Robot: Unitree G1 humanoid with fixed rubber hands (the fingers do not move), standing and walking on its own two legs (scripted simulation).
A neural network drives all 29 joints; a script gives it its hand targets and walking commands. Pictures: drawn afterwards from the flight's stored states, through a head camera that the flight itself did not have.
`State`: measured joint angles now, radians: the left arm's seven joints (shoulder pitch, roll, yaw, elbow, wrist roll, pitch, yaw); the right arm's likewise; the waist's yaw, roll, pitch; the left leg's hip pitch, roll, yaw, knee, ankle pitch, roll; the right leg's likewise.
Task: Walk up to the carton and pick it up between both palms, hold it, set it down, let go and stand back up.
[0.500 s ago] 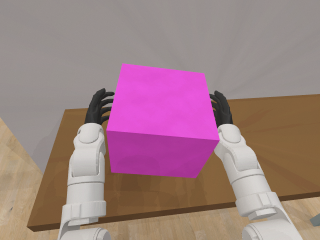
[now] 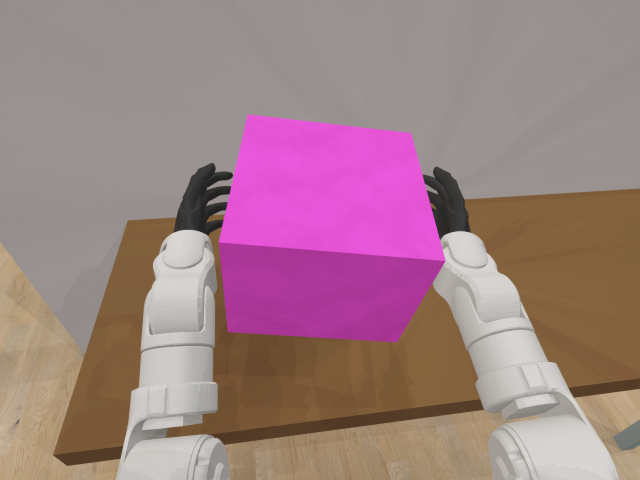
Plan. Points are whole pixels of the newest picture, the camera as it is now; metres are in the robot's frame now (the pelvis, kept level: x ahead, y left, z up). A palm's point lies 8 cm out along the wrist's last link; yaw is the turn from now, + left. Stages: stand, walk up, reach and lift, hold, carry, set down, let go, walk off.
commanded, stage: reach and lift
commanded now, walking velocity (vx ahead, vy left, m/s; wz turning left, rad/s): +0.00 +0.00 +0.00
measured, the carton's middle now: (322, 229) +0.39 +0.01 +0.14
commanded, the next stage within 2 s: hold in 0.46 s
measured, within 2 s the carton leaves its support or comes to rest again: neither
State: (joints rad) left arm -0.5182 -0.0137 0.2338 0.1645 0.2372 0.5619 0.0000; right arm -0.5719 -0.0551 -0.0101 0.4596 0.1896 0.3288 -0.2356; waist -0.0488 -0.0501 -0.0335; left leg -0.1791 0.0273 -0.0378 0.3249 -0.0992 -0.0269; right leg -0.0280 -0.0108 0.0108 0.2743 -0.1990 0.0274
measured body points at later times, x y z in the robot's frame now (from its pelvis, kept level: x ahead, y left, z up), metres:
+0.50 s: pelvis +0.01 -0.01 +0.00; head -0.04 +0.02 +0.45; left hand +0.36 +0.17 +0.17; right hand +0.37 -0.14 +0.17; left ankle +0.05 +0.13 -0.75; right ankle -0.03 -0.14 -0.75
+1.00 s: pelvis -0.01 -0.01 +0.00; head -0.06 +0.02 +0.45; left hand +0.36 +0.16 +0.18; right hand +0.37 -0.15 +0.18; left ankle +0.05 +0.13 -0.75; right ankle -0.03 -0.14 -0.75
